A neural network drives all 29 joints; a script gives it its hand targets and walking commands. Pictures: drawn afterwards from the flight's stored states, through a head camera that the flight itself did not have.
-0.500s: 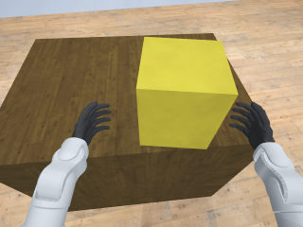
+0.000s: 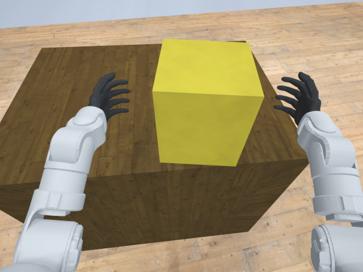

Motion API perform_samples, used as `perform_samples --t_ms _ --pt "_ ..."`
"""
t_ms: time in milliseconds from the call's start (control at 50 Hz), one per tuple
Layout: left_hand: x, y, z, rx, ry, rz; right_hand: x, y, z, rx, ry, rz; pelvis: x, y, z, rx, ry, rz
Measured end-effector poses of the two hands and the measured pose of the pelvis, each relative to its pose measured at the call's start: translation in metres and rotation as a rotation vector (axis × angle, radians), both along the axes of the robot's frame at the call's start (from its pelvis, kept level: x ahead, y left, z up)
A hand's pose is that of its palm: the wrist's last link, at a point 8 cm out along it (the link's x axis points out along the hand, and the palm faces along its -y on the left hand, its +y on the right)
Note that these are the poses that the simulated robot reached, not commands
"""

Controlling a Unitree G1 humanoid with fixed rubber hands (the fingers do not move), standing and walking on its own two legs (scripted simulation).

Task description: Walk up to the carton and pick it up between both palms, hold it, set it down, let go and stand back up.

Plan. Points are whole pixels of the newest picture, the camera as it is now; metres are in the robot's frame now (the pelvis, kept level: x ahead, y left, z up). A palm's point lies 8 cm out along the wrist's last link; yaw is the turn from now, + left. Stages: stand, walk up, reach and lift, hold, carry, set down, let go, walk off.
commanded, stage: reach and lift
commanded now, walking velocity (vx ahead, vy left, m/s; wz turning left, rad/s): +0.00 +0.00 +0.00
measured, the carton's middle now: (201, 106) +0.48 -0.06 +0.08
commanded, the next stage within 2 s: none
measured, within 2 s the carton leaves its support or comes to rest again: neither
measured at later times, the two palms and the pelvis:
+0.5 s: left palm (105, 79) +0.46 +0.16 +0.19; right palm (302, 82) +0.43 -0.25 +0.20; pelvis +0.02 -0.01 +0.00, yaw +2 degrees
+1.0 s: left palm (105, 46) +0.50 +0.16 +0.24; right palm (307, 49) +0.46 -0.25 +0.25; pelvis +0.02 -0.01 +0.00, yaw +2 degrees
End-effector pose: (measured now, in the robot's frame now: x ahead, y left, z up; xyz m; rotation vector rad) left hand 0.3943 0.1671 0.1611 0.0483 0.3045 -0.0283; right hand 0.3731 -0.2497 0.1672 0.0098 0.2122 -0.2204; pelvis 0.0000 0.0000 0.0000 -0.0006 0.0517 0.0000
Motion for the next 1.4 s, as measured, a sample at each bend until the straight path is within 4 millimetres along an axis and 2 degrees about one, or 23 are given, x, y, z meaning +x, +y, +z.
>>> perform_samples --t_ms 180,440,600,840,920,1000,1100,1240,1400 --pt "0.025 0.002 0.024 -0.015 -0.026 0.025 0.029 0.003 0.021 -0.009 0.008 0.008 0.001 -0.006 -0.001 -0.001 0.054 0.029" --pt "0.062 -0.003 0.027 -0.021 -0.033 0.021 0.056 -0.002 0.027 -0.014 0.033 -0.016 0.013 -0.007 -0.001 -0.006 0.144 0.045" --pt "0.069 -0.013 0.032 -0.006 -0.037 0.011 0.065 -0.004 0.032 -0.007 0.045 -0.012 0.019 -0.005 0.000 -0.007 0.165 0.034" --pt "0.095 -0.019 0.077 -0.014 -0.071 0.036 0.087 -0.005 0.083 -0.010 0.001 -0.009 0.018 -0.008 -0.003 -0.008 0.226 0.029" --pt "0.100 -0.016 0.084 -0.015 -0.081 0.045 0.090 -0.002 0.092 -0.002 -0.003 -0.015 0.017 -0.009 -0.002 -0.007 0.224 0.030" --pt "0.102 -0.012 0.080 -0.009 -0.073 0.055 0.091 0.000 0.086 0.003 0.022 -0.018 0.015 -0.009 -0.001 -0.006 0.220 0.034" --pt "0.105 -0.007 0.068 -0.008 -0.076 0.067 0.090 0.002 0.067 -0.003 0.044 -0.024 0.015 -0.008 -0.002 -0.007 0.248 0.037" --pt "0.113 -0.008 0.044 -0.014 -0.064 0.077 0.092 0.005 0.035 -0.012 0.077 -0.034 0.014 -0.007 -0.005 -0.008 0.299 0.036" --pt "0.128 -0.018 0.013 -0.004 -0.062 0.073 0.104 0.012 0.004 -0.017 0.089 -0.030 0.015 -0.004 -0.010 -0.003 0.376 0.016"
